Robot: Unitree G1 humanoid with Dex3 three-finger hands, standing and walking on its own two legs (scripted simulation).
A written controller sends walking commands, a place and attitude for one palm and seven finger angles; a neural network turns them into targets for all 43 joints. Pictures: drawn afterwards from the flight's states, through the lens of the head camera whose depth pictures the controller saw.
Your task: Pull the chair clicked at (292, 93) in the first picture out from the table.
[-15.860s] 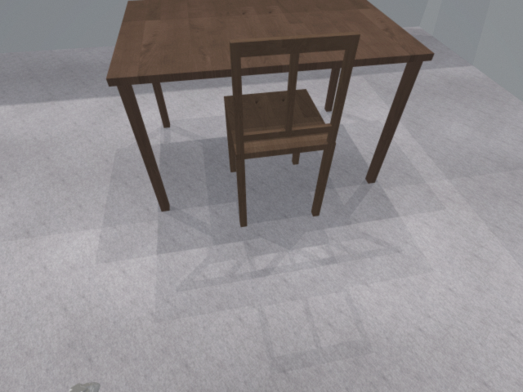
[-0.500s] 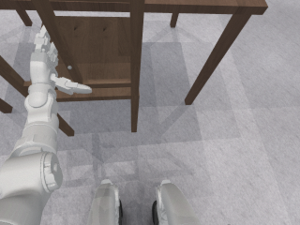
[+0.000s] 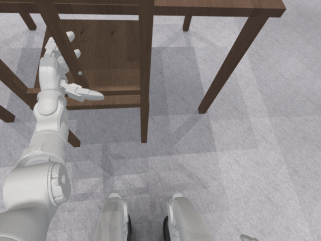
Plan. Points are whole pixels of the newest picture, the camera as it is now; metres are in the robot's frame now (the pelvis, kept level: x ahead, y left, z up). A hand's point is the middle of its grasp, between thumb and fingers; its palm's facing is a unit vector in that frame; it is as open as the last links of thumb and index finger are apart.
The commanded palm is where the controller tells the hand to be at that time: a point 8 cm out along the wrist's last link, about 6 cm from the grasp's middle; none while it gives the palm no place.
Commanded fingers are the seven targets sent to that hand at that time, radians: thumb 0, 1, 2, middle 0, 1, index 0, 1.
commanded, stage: hook a spindle and tug to test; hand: left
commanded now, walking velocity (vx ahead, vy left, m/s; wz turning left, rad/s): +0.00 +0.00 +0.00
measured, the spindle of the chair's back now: (69, 56) +0.55 +0.19 +0.05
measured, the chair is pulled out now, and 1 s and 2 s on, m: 0.00 0.02 0.12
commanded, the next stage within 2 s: step backward, pulling the chair out in 1.14 s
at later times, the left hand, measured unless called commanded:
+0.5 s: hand (79, 70) +0.52 +0.16 +0.05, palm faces +0.07 -1.00 -0.03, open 6.3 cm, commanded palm +0.48 +0.20 +0.04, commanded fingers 0.00 0.90 0.90 -0.50 -1.45 -0.50 -1.45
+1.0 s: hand (79, 76) +0.50 +0.16 +0.05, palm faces +0.06 -1.00 -0.02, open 5.7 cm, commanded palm +0.46 +0.21 +0.04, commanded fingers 0.00 0.90 0.90 -0.50 -1.45 -0.50 -1.45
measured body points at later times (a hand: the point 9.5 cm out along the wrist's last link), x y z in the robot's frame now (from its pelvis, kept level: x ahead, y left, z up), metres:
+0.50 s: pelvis +0.01 +0.00 +0.01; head +0.17 +0.01 +0.43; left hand +0.51 +0.22 +0.05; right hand +0.04 -0.27 -0.11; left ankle +0.06 +0.12 -0.60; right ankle +0.02 -0.11 -0.60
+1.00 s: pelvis +0.02 +0.00 +0.01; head +0.17 +0.01 +0.44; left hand +0.49 +0.21 +0.05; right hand +0.09 -0.26 -0.11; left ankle +0.06 +0.12 -0.60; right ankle +0.02 -0.11 -0.60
